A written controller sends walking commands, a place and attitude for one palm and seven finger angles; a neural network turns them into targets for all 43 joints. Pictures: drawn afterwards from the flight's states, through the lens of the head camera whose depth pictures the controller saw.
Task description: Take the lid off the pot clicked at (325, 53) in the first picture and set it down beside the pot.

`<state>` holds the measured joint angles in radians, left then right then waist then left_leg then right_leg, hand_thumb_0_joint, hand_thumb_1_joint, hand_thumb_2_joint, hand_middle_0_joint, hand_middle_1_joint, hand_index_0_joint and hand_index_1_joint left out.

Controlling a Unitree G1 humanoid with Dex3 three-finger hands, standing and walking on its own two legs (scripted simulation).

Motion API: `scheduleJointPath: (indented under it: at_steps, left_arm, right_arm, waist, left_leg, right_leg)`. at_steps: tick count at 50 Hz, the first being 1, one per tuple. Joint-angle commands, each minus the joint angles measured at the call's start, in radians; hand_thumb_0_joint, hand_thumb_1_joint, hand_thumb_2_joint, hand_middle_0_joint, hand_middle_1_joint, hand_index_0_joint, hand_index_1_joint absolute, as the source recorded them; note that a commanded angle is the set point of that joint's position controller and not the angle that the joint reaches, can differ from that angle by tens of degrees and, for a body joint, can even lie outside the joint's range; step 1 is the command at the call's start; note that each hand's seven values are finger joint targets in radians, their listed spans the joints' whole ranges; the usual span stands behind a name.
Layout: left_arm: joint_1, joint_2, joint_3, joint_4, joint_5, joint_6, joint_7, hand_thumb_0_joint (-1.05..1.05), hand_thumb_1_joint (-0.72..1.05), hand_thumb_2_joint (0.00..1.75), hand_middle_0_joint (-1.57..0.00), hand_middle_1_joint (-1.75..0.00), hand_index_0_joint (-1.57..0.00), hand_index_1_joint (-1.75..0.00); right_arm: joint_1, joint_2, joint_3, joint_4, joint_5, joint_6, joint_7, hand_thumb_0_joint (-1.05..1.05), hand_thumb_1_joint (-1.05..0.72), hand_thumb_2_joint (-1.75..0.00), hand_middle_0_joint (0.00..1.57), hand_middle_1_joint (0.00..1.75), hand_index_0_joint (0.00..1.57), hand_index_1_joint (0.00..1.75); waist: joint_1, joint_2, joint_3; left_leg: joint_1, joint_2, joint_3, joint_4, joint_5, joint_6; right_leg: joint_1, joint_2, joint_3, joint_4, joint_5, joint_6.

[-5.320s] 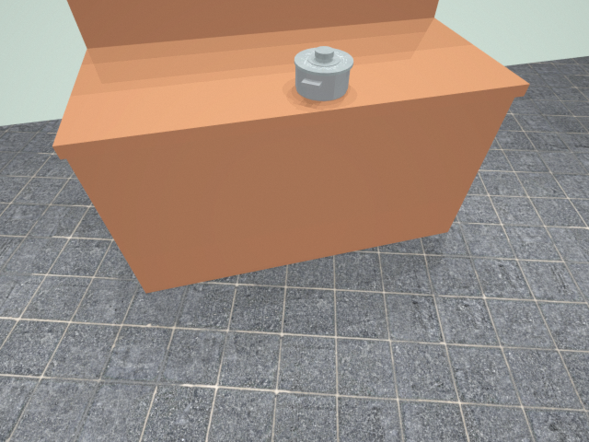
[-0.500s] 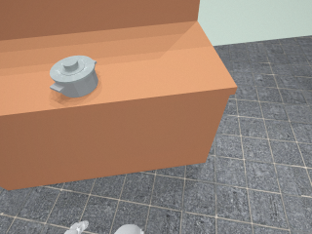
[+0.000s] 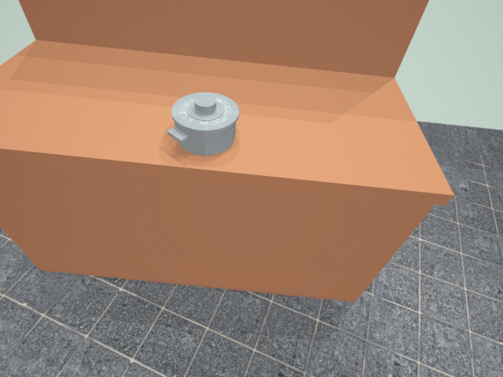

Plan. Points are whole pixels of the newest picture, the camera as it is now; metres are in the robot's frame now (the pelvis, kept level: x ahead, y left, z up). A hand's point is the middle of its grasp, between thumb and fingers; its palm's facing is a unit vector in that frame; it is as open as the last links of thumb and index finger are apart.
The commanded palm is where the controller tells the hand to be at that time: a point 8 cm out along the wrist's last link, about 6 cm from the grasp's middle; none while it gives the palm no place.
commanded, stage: take the last steps up to it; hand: left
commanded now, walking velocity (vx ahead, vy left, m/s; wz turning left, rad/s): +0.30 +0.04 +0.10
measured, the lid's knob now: (205, 103) +0.69 +0.18 +0.06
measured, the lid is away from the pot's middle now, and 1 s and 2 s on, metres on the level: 0.00 0.00 0.00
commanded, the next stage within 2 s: come to a stop and stand still in 0.56 s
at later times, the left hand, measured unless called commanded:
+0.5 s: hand out of the picture +0.11 +0.14 -0.16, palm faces +0.14 -0.97 -0.22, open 7.3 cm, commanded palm none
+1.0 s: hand (143, 338) +0.22 +0.22 -0.19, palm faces +0.11 -0.97 -0.21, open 7.4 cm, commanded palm none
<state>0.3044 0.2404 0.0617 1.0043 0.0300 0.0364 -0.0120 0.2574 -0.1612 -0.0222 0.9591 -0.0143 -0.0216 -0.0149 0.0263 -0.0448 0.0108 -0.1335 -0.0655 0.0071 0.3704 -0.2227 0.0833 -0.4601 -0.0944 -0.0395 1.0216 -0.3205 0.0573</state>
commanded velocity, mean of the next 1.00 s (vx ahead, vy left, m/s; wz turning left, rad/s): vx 0.06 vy -0.03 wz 0.03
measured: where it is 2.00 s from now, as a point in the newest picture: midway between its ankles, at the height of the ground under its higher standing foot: outside the picture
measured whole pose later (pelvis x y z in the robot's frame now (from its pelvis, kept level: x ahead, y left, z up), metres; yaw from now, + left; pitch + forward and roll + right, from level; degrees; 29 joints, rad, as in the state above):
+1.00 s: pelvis +0.22 +0.03 -0.01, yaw +2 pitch -1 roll -1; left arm 0.26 0.20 0.06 1.03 0.02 0.05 0.04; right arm 0.08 -0.11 -0.02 0.99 -0.01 0.01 -0.04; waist 0.03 -0.04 0.08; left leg -0.28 0.03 0.12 0.46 -0.16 0.04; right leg -0.42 -0.03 0.00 1.00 -0.46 0.05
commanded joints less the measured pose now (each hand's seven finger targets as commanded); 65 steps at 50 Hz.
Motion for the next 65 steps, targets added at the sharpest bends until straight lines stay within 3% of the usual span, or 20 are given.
scheduleJointPath:
  at_steps: [1,7,11,12,13,14,20,30,33,34,35,36,37,41,44,48,56,58,60,65]
  left_arm:
    - [-0.086,0.049,0.004,-0.101,-0.001,-0.038,0.002,0.00,0.90,0.90,-0.20,-0.30,-0.20,-0.30]
    - [-0.125,0.017,0.000,-0.122,-0.005,-0.055,0.000,0.00,0.90,0.90,-0.20,-0.30,-0.20,-0.30]
    - [0.062,0.026,0.012,-0.051,-0.004,-0.076,0.007,0.00,0.90,0.90,-0.20,-0.30,-0.20,-0.30]
    - [0.165,0.083,0.025,-0.021,0.003,-0.091,0.016,0.00,0.90,0.90,-0.20,-0.30,-0.20,-0.30]
    - [0.260,0.176,0.047,-0.002,0.001,-0.095,0.024,0.00,0.90,0.90,-0.20,-0.30,-0.20,-0.30]
    - [0.274,0.182,0.049,-0.006,-0.014,-0.088,0.032,0.00,0.90,0.90,-0.20,-0.30,-0.20,-0.30]
    - [0.080,0.006,0.007,-0.027,-0.015,-0.119,0.037,0.00,0.90,0.90,-0.20,-0.30,-0.20,-0.30]
    - [0.176,0.045,0.006,0.056,-0.006,-0.121,0.042,0.00,0.90,0.90,-0.20,-0.30,-0.20,-0.30]
    - [0.161,0.047,0.009,0.067,-0.007,-0.110,0.048,0.00,0.90,0.90,-0.20,-0.30,-0.20,-0.30]
    - [0.156,0.040,0.001,0.073,-0.014,-0.105,0.049,0.00,0.90,0.90,-0.20,-0.30,-0.20,-0.30]
    - [0.179,-0.004,-0.013,0.071,-0.023,-0.098,0.055,0.00,0.90,0.90,-0.20,-0.30,-0.20,-0.30]
    - [0.246,-0.059,-0.028,0.076,-0.038,-0.089,0.063,0.00,0.90,0.90,-0.20,-0.30,-0.20,-0.30]
    - [0.270,-0.054,-0.028,0.089,-0.036,-0.074,0.073,0.00,0.90,0.90,-0.20,-0.30,-0.20,-0.30]
    - [0.172,-0.017,-0.019,0.094,-0.023,-0.019,0.076,0.00,0.90,0.90,-0.20,-0.30,-0.20,-0.30]
    - [0.149,0.014,-0.006,0.062,-0.019,0.007,0.062,0.00,0.90,0.90,-0.20,-0.30,-0.20,-0.30]
    - [0.103,0.013,0.015,0.011,-0.008,0.026,0.050,0.00,0.90,0.90,-0.20,-0.30,-0.20,-0.30]
    - [0.071,-0.003,-0.002,-0.008,-0.008,0.002,0.043,0.00,0.90,0.90,-0.20,-0.30,-0.20,-0.30]
    - [0.088,0.032,-0.007,0.005,-0.001,-0.013,0.049,0.00,0.90,0.90,-0.20,-0.30,-0.20,-0.30]
    - [-0.015,0.124,-0.013,-0.018,-0.006,-0.029,0.052,0.00,0.90,0.90,-0.20,-0.30,-0.20,-0.30]
    - [-0.068,0.067,-0.028,0.013,-0.023,-0.050,0.049,0.00,0.90,0.90,-0.20,-0.30,-0.20,-0.30]
  right_arm:
    - [0.122,-0.167,-0.048,-0.005,-0.001,-0.020,-0.012,0.00,-0.90,-0.90,0.20,0.30,0.20,0.30]
    - [0.146,-0.166,-0.046,0.036,-0.009,-0.027,-0.010,0.00,-0.90,-0.90,0.20,0.30,0.20,0.30]
    - [0.121,-0.130,-0.033,0.056,0.000,-0.028,-0.010,0.00,-0.90,-0.90,0.20,0.30,0.20,0.30]
    - [0.135,-0.091,-0.026,0.052,0.008,-0.033,-0.006,0.00,-0.90,-0.90,0.20,0.30,0.20,0.30]
    - [0.135,-0.063,-0.024,0.016,0.007,-0.037,0.001,0.00,-0.90,-0.90,0.20,0.30,0.20,0.30]
    - [0.096,-0.120,-0.041,0.002,-0.005,-0.028,0.005,0.00,-0.90,-0.90,0.20,0.30,0.20,0.30]
    - [0.123,-0.028,-0.038,0.056,-0.009,-0.002,0.026,0.00,-0.90,-0.90,0.20,0.30,0.20,0.30]
    - [-0.092,-0.018,-0.028,-0.022,0.001,-0.014,0.042,0.00,-0.90,-0.90,0.20,0.30,0.20,0.30]
    - [-0.022,-0.038,-0.029,0.004,-0.001,-0.028,0.028,0.00,-0.90,-0.90,0.20,0.30,0.20,0.30]
    - [0.041,-0.060,-0.030,0.034,-0.005,-0.032,0.020,0.00,-0.90,-0.90,0.20,0.30,0.20,0.30]
    - [0.120,-0.121,-0.039,0.052,-0.011,-0.038,0.006,0.00,-0.90,-0.90,0.20,0.30,0.20,0.30]
    - [0.167,-0.188,-0.044,0.057,-0.006,-0.038,-0.007,0.00,-0.90,-0.90,0.20,0.30,0.20,0.30]
    - [0.142,-0.183,-0.035,0.060,0.006,-0.020,-0.019,0.00,-0.90,-0.90,0.20,0.30,0.20,0.30]
    - [-0.055,-0.119,-0.016,0.043,0.009,0.006,-0.041,0.00,-0.90,-0.90,0.20,0.30,0.20,0.30]
    - [-0.077,-0.135,-0.031,0.031,0.008,0.026,-0.042,0.00,-0.90,-0.90,0.20,0.30,0.20,0.30]
    - [-0.089,-0.148,-0.051,0.017,0.002,0.036,-0.038,0.00,-0.90,-0.90,0.20,0.30,0.20,0.30]
    - [-0.080,-0.158,-0.063,0.018,-0.009,0.045,-0.014,0.00,-0.90,-0.90,0.20,0.30,0.20,0.30]
    - [-0.041,-0.117,-0.057,0.029,0.004,0.050,-0.008,0.00,-0.90,-0.90,0.20,0.30,0.20,0.30]
    - [-0.037,-0.046,-0.032,0.017,0.010,0.059,-0.001,0.00,-0.90,-0.90,0.20,0.30,0.20,0.30]
    - [0.064,-0.053,-0.015,0.104,0.002,0.038,-0.002,0.00,-0.90,-0.90,0.20,0.30,0.20,0.30]
  waist:
    - [-0.059,0.130,0.082]
    - [-0.056,0.137,0.097]
    - [0.031,0.038,0.054]
    - [0.065,-0.094,0.010]
    - [0.087,-0.286,-0.019]
    - [0.086,-0.148,0.037]
    - [-0.037,-0.026,0.096]
    - [0.018,-0.136,0.074]
    - [-0.027,-0.120,0.029]
    - [-0.050,-0.108,-0.005]
    - [-0.078,0.004,-0.084]
    - [-0.065,0.217,-0.196]
    - [-0.044,0.198,-0.226]
    - [-0.011,0.233,0.011]
    - [-0.012,0.140,0.001]
    - [-0.011,0.186,-0.037]
    - [-0.014,0.208,-0.003]
    - [-0.013,0.063,0.004]
    - [-0.047,-0.170,0.059]
    - [-0.068,-0.072,0.040]
  left_leg:
    - [0.070,0.282,-0.316,-0.225,-0.153,0.158]
    - [-0.008,0.282,-0.315,-0.204,-0.174,0.160]
    - [-0.214,0.179,-0.197,0.028,-0.153,0.075]
    - [-0.359,0.089,-0.094,0.269,-0.171,0.021]
    - [-0.541,-0.002,0.016,0.532,-0.335,-0.025]
    - [-0.564,0.050,-0.041,0.690,-0.345,-0.029]
    - [-0.440,0.146,-0.011,0.703,-0.024,-0.074]
    - [-0.350,0.106,0.082,0.324,0.034,-0.090]
    - [-0.163,0.064,0.098,0.142,0.071,-0.069]
    - [-0.036,0.061,0.087,0.072,0.191,-0.068]
    - [0.170,0.196,-0.012,0.118,0.563,-0.042]
    - [0.317,0.425,-0.233,0.132,1.082,0.061]
    - [0.226,0.470,-0.214,0.076,1.209,0.119]
    - [-0.064,0.405,-0.120,-0.028,0.851,0.093]
    - [-0.076,0.396,-0.110,-0.048,0.644,0.093]
    - [-0.087,0.377,-0.084,-0.081,0.375,0.081]
    - [-0.194,0.326,-0.119,-0.096,-0.161,0.027]
    - [-0.234,0.221,-0.043,0.036,-0.193,-0.042]
    - [-0.173,0.109,0.043,0.179,-0.205,-0.103]
    - [-0.052,0.123,-0.013,0.105,0.058,-0.090]
  right_leg:
    - [-0.166,-0.014,0.013,-0.108,-0.003,0.000]
    - [-0.019,0.013,-0.007,-0.311,-0.019,-0.023]
    - [0.377,0.049,-0.010,-0.553,0.059,-0.042]
    - [0.553,-0.100,0.193,-0.651,-0.086,-0.094]
    - [0.644,-0.351,0.570,-0.814,-0.185,-0.204]
    - [0.528,-0.411,0.620,-0.899,-0.281,-0.250]
    - [0.263,-0.193,0.139,-0.864,0.190,-0.192]
    - [0.382,-0.167,0.034,-0.749,0.619,-0.168]
    - [0.391,-0.138,0.008,-0.597,0.685,-0.135]
    - [0.355,-0.093,-0.014,-0.479,0.680,-0.108]
    - [0.228,-0.033,-0.041,-0.334,0.464,-0.065]
    - [0.103,0.054,-0.061,-0.166,-0.122,-0.023]
    - [0.175,0.051,0.029,-0.059,-0.343,-0.028]
    - [0.154,0.013,0.085,-0.061,-0.233,-0.007]
    - [0.118,0.037,0.063,-0.039,-0.193,-0.007]
    - [0.056,0.056,0.067,0.035,-0.118,-0.003]
    - [0.247,0.063,0.000,-0.444,-0.036,-0.030]
    - [0.327,0.029,0.056,-0.669,0.076,-0.047]
    - [0.105,-0.186,0.304,-0.835,-0.115,-0.156]
    - [0.129,-0.073,0.164,-0.734,0.081,-0.126]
